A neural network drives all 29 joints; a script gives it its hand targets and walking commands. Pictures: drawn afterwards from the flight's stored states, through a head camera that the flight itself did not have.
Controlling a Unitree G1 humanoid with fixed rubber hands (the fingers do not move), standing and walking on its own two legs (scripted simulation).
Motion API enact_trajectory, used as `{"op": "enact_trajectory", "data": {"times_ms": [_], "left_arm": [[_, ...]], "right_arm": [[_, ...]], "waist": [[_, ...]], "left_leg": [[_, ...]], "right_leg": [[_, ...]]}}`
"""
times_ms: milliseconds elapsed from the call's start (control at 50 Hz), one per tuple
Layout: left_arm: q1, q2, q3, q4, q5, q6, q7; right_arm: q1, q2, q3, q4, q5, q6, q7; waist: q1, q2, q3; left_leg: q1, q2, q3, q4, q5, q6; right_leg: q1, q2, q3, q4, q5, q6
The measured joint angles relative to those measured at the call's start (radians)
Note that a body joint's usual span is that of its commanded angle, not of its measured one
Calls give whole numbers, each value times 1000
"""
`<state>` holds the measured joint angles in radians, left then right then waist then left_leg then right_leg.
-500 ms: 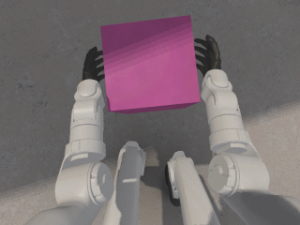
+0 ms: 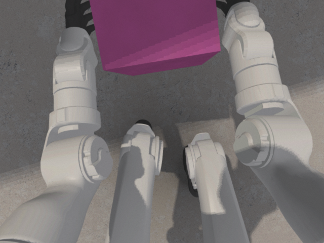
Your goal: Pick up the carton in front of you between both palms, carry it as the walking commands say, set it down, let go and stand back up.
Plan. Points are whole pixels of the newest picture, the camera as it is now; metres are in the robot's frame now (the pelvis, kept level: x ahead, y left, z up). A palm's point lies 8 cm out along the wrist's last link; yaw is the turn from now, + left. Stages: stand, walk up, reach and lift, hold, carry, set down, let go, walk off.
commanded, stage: set down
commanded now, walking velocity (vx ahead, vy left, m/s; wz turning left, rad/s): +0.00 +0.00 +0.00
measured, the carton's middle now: (157, 22) +0.55 +0.10 -0.21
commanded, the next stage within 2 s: none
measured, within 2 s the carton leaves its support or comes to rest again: rests again in 0.58 s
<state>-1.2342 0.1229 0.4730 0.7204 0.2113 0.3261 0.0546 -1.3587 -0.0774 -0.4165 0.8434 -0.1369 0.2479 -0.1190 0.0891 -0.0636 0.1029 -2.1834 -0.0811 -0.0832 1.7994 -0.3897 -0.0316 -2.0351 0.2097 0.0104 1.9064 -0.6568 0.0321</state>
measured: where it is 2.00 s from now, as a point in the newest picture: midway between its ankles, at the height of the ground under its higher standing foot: (165, 167)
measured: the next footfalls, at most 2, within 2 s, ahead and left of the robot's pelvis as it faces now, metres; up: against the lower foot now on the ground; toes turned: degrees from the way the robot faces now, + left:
none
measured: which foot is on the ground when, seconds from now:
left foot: down 0.00-1.00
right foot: down 0.00-1.00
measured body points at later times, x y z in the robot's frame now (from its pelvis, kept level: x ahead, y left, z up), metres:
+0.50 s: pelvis +0.00 +0.00 -0.06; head +0.39 +0.03 +0.17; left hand +0.52 +0.26 -0.25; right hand +0.60 -0.04 -0.24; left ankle +0.14 +0.12 -0.43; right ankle +0.07 -0.10 -0.43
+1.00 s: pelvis +0.00 +0.00 -0.08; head +0.38 +0.02 +0.15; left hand +0.52 +0.25 -0.26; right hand +0.59 -0.05 -0.26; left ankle +0.14 +0.12 -0.43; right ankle +0.07 -0.10 -0.43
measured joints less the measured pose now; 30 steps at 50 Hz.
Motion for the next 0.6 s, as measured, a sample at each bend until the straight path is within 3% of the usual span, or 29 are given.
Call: {"op": "enact_trajectory", "data": {"times_ms": [180,380,600], "left_arm": [[-99,60,-18,39,-48,-5,6],[-132,95,-14,94,-111,-36,9],[-146,125,-22,164,-143,-65,-29]], "right_arm": [[-115,-60,90,56,60,-7,-34],[-191,-113,228,128,132,-16,-70],[-232,-137,281,207,150,-38,-68]], "waist": [[22,2,120],[46,24,232],[56,25,250]], "left_leg": [[-82,5,8,113,-19,-6],[-78,58,57,205,-69,21],[-96,87,81,236,-78,25]], "right_leg": [[-83,14,-8,120,-25,3],[-91,36,17,214,-58,14],[-130,23,13,256,-50,-3]]}}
